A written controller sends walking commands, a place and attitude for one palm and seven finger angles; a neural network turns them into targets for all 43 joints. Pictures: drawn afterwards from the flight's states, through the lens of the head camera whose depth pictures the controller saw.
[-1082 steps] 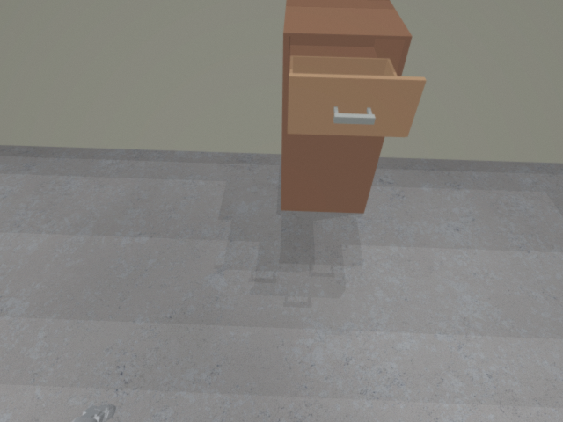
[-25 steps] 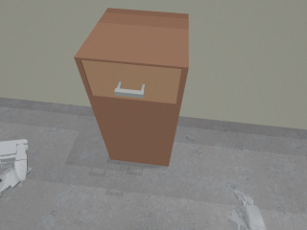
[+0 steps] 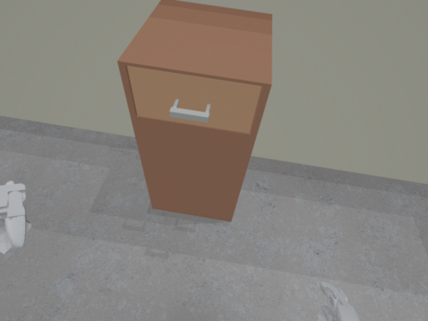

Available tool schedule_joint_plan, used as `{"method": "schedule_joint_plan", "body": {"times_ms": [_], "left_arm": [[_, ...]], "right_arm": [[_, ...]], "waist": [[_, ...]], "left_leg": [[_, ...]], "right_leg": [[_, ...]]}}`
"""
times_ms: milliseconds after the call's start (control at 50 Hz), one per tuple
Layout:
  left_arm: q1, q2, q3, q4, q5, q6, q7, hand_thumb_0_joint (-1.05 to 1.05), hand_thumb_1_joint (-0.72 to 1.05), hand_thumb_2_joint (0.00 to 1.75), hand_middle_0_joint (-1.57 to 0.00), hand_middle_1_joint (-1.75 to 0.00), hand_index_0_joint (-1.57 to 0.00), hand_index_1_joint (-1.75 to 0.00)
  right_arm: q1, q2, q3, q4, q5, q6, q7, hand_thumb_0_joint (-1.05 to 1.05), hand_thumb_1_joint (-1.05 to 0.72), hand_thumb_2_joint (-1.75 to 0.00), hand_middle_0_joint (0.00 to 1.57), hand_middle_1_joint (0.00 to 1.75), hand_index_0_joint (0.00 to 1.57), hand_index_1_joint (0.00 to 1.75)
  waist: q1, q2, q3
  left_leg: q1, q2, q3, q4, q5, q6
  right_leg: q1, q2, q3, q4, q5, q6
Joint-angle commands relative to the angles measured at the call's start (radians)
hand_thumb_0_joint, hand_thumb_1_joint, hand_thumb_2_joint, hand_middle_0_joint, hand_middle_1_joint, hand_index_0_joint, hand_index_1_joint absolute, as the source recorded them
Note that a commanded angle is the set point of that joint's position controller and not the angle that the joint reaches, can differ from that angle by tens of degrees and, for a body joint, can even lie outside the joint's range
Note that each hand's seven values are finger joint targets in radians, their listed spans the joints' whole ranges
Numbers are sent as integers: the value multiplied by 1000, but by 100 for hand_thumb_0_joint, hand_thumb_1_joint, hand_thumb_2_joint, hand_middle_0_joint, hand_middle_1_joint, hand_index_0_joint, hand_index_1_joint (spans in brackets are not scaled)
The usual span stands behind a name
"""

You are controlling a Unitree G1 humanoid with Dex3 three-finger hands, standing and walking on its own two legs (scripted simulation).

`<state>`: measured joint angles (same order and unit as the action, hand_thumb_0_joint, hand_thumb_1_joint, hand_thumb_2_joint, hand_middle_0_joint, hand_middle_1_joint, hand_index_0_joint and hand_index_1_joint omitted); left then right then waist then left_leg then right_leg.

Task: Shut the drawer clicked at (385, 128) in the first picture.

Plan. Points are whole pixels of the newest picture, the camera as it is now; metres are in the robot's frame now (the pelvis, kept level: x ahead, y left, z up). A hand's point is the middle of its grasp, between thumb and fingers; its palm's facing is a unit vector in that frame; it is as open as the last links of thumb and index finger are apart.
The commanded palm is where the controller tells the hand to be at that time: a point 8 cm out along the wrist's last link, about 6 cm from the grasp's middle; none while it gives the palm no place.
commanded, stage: step back with the hand held close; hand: left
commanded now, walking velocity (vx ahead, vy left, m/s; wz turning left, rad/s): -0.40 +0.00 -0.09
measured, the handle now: (191, 109) +0.66 +0.10 -0.03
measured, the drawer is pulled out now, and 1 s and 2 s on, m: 0.00 0.00 0.00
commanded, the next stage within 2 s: stop stepping back and stand still in 0.42 s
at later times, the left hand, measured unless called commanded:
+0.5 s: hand out of the picture +0.08 +0.20 +0.17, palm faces +0.28 -0.83 -0.47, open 3.2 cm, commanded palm +0.01 +0.23 +0.18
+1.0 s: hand out of the picture -0.09 +0.19 +0.16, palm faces +0.37 -0.84 -0.41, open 3.2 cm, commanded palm -0.17 +0.23 +0.18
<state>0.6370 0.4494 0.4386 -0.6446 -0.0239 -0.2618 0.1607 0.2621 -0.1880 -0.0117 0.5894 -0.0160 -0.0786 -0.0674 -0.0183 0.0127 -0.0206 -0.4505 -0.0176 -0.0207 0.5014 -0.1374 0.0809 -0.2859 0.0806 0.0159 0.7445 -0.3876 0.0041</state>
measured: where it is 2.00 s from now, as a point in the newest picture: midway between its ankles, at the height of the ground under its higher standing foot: outside the picture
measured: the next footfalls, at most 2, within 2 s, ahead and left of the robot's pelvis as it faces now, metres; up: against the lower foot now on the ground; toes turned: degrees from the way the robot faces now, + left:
right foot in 0.18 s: -0.16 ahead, -0.12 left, +0.00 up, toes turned -3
left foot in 0.42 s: -0.03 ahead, +0.04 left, +0.00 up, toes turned -3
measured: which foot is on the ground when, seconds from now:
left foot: down 0.00-0.26, up 0.28-0.40, down 0.42-0.66, up 0.68-0.90, down 0.92-1.00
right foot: up 0.00-0.16, down 0.18-0.90, up 0.92-1.00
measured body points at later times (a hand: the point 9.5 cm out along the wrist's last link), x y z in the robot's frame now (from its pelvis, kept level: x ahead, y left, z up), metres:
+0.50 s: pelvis -0.14 -0.03 +0.00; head -0.11 -0.03 +0.45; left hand +0.06 +0.24 +0.19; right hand +0.03 -0.30 -0.07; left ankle -0.07 +0.05 -0.74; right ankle -0.19 -0.13 -0.71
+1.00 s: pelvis -0.31 -0.04 -0.01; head -0.33 -0.02 +0.44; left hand -0.12 +0.23 +0.18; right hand -0.18 -0.29 -0.08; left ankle -0.31 +0.07 -0.74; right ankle -0.27 -0.16 -0.66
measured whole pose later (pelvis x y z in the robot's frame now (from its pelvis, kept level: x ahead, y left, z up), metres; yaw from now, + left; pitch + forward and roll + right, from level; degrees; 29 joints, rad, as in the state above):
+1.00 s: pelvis -0.31 -0.04 -0.01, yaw -2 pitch -2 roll +0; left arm 0.52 0.39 0.38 -0.51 0.02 -0.21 0.15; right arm 0.29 -0.18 -0.01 0.63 -0.01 -0.15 -0.06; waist -0.05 -0.06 -0.04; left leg -0.25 0.00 0.03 0.62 -0.36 0.05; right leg -0.62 -0.02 -0.02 1.19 -0.42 0.01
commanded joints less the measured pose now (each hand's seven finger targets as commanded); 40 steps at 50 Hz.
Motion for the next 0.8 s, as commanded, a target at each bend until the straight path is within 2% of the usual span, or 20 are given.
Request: {"method": "schedule_joint_plan", "body": {"times_ms": [0,60,100,180,220,260,300,340,380,420,460,520,560,600,620,640,660,680,720,780], "left_arm": [[55,89,42,-162,-33,-67,-8,0,90,90,-140,-160,-140,-160],[27,109,35,-183,-34,-82,-26,0,90,90,-140,-160,-140,-160],[13,144,58,-235,-38,-86,-33,0,90,90,-140,-160,-140,-160],[93,215,161,-316,-68,-85,-43,0,90,90,-140,-160,-140,-160],[129,253,221,-321,-87,-89,-43,0,90,90,-140,-160,-140,-160],[173,246,258,-219,-94,-81,-36,0,90,90,-140,-160,-140,-160],[176,205,222,-126,-81,-53,-39,0,90,90,-140,-160,-140,-160],[124,132,146,-45,-80,-35,-55,0,90,90,-140,-160,-140,-160],[15,125,80,-67,-60,-41,-53,0,90,90,-140,-160,-140,-160],[-78,113,17,-91,-56,-48,-50,0,90,90,-140,-160,-140,-160],[0,72,-7,-27,-40,-41,-40,0,90,90,-140,-160,-140,-160],[17,123,34,-183,-40,-1,-23,0,90,90,-140,-160,-140,-160],[74,161,86,-242,-37,12,-7,0,90,90,-140,-160,-140,-160],[86,165,107,-240,-12,20,7,0,90,90,-140,-160,-140,-160],[68,173,116,-227,-1,21,14,0,90,90,-140,-160,-140,-160],[30,215,139,-239,1,21,20,0,90,90,-140,-160,-140,-160],[-25,175,91,-231,-13,20,18,0,90,90,-140,-160,-140,-160],[-103,189,111,-226,-7,3,6,0,90,90,-140,-160,-140,-160],[-128,136,76,-115,-4,16,-8,0,90,90,-140,-160,-140,-160],[-102,80,15,-8,4,20,-11,0,90,90,-140,-160,-140,-160]], "right_arm": [[-112,-156,-56,-106,-9,-83,-1,0,-90,-90,20,30,20,30],[-96,-161,-56,-68,-21,-89,17,0,-90,-90,20,30,20,30],[-102,-160,-58,-83,-20,-79,29,0,-90,-90,20,30,20,30],[-164,-164,-50,-159,-3,-49,41,0,-90,-90,20,30,20,30],[-185,-133,-38,-202,20,-12,36,0,-90,-90,20,30,20,30],[-234,-123,-33,-236,59,13,18,0,-90,-90,20,30,20,30],[-262,-112,-29,-212,59,15,8,0,-90,-90,20,30,20,30],[-280,-108,-4,-190,38,13,-12,0,-90,-90,20,30,20,30],[-220,-155,-11,-144,28,22,-34,0,-90,-90,20,30,20,30],[-118,-165,-48,-117,12,-14,-4,0,-90,-90,20,30,20,30],[-139,-150,-52,-117,-3,-44,6,0,-90,-90,20,30,20,30],[-138,-160,-60,-155,11,-54,14,0,-90,-90,20,30,20,30],[-178,-161,-48,-205,19,-48,5,0,-90,-90,20,30,20,30],[-215,-154,-38,-235,27,-38,-5,0,-90,-90,20,30,20,30],[-216,-137,-39,-236,26,-34,-6,0,-90,-90,20,30,20,30],[-203,-135,-53,-225,25,-26,-5,0,-90,-90,20,30,20,30],[-194,-125,-47,-191,13,-24,-5,0,-90,-90,20,30,20,30],[-142,-152,-60,-125,-20,-19,-1,0,-90,-90,20,30,20,30],[-112,-120,-50,-124,8,-16,-6,0,-90,-90,20,30,20,30],[-117,-128,-44,-127,14,-37,-31,0,-90,-90,20,30,20,30]], "waist": [[13,126,-148],[24,175,-263],[28,170,-346],[56,145,-401],[51,-70,-355],[61,-342,-237],[54,-209,-141],[19,-53,-72],[-18,123,-92],[-10,173,-169],[34,94,-154],[35,88,-176],[41,124,-134],[48,190,-51],[46,83,-9],[44,-173,18],[26,-229,85],[-23,-136,80],[-38,-178,7],[-13,-186,12]], "left_leg": [[310,240,-252,-205,253,42],[596,234,-185,-96,767,18],[698,227,-140,-60,855,16],[504,212,-71,-55,592,4],[373,109,40,43,358,-38],[69,-4,83,265,-203,-68],[-60,11,24,346,-293,-61],[6,8,64,111,-133,-75],[284,60,47,-104,487,-53],[539,325,-228,-132,939,81],[367,345,-222,-151,661,97],[229,302,-178,-218,244,97],[-62,247,-132,-308,-355,67],[-337,158,-41,-262,-614,0],[-329,64,47,-65,-573,-46],[-119,-49,83,380,-443,-99],[-76,-29,-1,665,-330,-103],[-36,6,-10,738,-243,-103],[48,30,12,745,-167,-94],[184,42,85,422,-263,-55]], "right_leg": [[-57,-16,-1,-198,-75,-2],[-111,-20,3,-306,6,4],[-99,-14,1,-313,34,14],[86,-39,-6,-349,210,27],[107,-141,34,-431,591,46],[153,-304,89,-404,1074,69],[131,-351,99,-358,1085,24],[123,-287,73,-282,1131,-14],[19,-136,-40,-155,938,63],[-254,-29,55,155,-105,62],[-183,-46,111,237,-211,15],[-40,-72,35,146,-95,20],[183,-60,-34,53,-42,14],[377,-47,-70,-65,-50,2],[271,-124,30,-244,-216,-27],[-132,-335,383,-588,-548,-115],[-344,-505,612,-718,-620,-191],[-384,-476,447,-651,-421,-170],[-393,-369,275,-601,-470,-111],[-381,-323,116,-539,-446,-87]]}}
